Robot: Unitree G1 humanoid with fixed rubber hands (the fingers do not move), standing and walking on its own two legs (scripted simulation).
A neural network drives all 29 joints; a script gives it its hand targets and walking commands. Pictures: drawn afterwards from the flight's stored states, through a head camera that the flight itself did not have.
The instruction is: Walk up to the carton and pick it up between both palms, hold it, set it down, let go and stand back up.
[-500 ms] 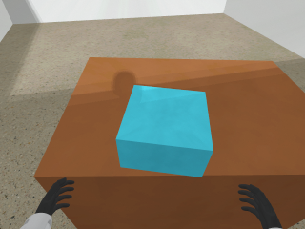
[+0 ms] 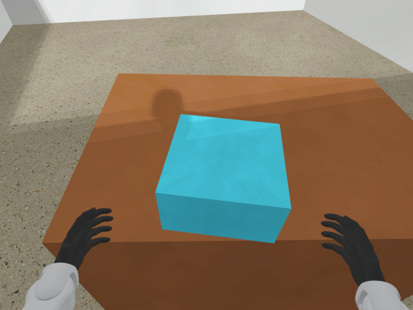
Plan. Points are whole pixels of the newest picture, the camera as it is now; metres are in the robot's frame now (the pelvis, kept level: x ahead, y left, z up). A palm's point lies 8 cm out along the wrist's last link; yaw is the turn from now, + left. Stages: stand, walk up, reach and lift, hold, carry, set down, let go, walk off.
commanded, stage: reach and lift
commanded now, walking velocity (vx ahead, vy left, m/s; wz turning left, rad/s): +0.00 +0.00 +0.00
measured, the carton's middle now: (223, 173) +0.44 -0.03 +0.01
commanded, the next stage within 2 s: none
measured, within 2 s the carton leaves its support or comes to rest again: neither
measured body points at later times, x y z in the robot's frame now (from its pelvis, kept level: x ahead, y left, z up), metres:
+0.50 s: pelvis +0.01 +0.00 +0.00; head +0.01 +0.00 +0.45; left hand +0.30 +0.23 +0.09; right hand +0.27 -0.23 +0.09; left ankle +0.03 +0.12 -0.74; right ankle +0.02 -0.13 -0.74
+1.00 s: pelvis +0.01 +0.00 +0.00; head +0.01 +0.02 +0.45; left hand +0.37 +0.23 +0.14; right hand +0.35 -0.22 +0.11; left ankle +0.03 +0.12 -0.74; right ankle +0.02 -0.13 -0.74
